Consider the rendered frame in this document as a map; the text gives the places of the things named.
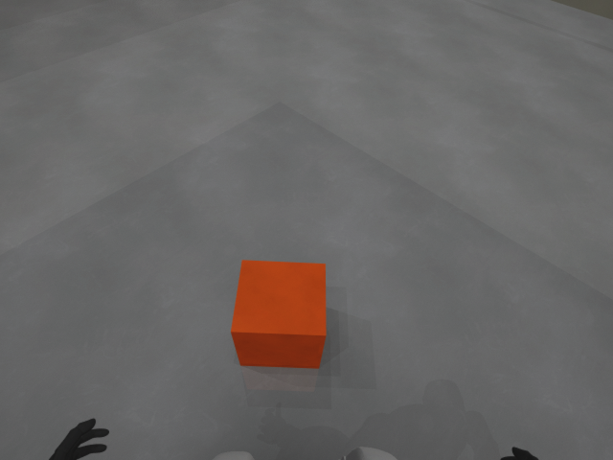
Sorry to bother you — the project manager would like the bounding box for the carton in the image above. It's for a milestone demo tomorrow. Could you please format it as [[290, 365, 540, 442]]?
[[231, 260, 326, 369]]

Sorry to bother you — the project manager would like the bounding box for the left robot hand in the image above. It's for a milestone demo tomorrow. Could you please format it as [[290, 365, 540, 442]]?
[[49, 419, 109, 460]]

